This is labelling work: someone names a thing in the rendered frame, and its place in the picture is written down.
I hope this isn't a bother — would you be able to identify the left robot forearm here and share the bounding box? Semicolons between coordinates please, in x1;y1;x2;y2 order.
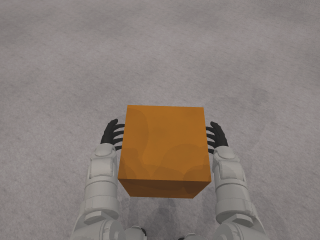
70;143;120;238

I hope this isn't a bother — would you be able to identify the left robot thigh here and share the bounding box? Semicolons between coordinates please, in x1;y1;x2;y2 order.
124;228;147;240

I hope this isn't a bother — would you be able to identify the right robot forearm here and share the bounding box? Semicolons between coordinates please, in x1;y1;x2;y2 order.
212;146;269;238

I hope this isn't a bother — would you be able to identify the carton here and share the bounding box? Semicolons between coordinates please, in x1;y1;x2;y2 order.
117;105;212;199

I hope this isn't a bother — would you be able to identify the robot right upper arm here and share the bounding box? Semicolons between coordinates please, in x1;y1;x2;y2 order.
213;221;270;240

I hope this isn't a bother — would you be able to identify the robot left shin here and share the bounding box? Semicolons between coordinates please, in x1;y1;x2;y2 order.
131;226;143;232

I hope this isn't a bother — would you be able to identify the robot left hand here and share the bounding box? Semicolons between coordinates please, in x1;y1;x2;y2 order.
100;118;125;151

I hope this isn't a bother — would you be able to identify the robot right hand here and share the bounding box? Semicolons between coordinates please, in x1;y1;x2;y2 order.
205;121;228;154

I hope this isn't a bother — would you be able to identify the robot left upper arm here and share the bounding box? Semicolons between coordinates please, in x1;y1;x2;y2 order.
69;218;126;240

